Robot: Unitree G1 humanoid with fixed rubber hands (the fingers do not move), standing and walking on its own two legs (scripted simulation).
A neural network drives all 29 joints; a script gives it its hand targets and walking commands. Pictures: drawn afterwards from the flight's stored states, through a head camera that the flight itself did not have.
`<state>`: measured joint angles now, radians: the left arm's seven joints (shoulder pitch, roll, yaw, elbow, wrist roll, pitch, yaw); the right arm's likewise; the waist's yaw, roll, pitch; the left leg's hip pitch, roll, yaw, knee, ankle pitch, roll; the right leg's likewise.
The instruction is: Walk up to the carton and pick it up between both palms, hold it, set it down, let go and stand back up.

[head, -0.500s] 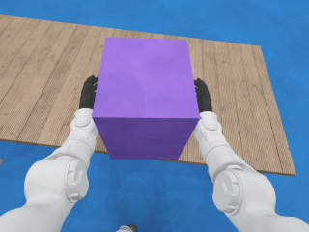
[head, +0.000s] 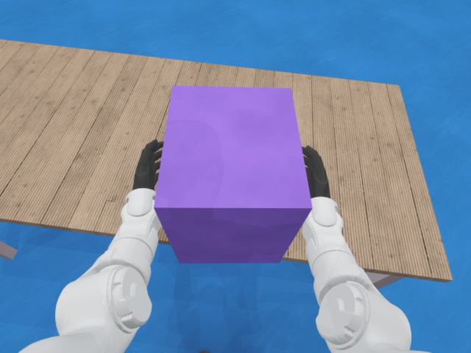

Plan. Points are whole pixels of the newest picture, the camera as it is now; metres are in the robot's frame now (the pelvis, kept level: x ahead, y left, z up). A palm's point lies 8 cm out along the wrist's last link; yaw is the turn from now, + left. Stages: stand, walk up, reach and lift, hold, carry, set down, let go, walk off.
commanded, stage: reach and lift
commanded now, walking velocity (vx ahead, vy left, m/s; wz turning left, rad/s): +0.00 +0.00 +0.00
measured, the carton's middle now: (230, 182) +0.43 +0.07 -0.03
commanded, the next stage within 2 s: none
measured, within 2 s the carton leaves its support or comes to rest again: leaves its support in 1.64 s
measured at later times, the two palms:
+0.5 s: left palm (146, 184) +0.39 +0.21 +0.01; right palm (316, 189) +0.41 -0.09 +0.01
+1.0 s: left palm (147, 183) +0.39 +0.21 +0.01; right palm (316, 189) +0.41 -0.09 +0.01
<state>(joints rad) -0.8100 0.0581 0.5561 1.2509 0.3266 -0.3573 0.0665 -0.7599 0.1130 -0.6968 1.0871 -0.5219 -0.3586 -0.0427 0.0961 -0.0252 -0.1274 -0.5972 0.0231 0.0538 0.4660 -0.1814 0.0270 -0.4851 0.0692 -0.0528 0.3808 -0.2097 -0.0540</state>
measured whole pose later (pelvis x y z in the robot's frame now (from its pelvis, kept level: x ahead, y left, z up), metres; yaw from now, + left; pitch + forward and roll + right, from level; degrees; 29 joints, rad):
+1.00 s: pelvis +0.01 +0.00 +0.00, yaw +1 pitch +19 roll +0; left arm -0.75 0.03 0.59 1.16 0.37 -0.33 0.03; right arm -0.72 0.14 -0.68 1.05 -0.54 -0.37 -0.05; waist 0.08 -0.04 -0.15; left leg -0.56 0.01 0.08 0.37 -0.14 0.03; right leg -0.47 0.05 -0.07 0.33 -0.20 -0.06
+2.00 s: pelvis +0.01 +0.00 +0.00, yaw +1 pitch +19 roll -1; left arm -0.76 0.09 0.32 1.25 0.10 -0.31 0.11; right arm -0.73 0.03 -0.36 1.20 -0.22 -0.39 -0.12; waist 0.07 -0.02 -0.24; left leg -0.56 0.02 0.08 0.37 -0.14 0.03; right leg -0.45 0.05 -0.07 0.31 -0.19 -0.06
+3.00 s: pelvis -0.02 -0.01 +0.01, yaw +3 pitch +0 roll +0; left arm -0.71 0.07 0.29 0.69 0.17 0.32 0.07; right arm -0.69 0.01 -0.14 0.79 0.07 0.14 -0.16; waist 0.00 -0.05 -0.11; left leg -0.21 0.00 0.05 0.33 -0.12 0.02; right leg -0.10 0.05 -0.08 0.27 -0.18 -0.06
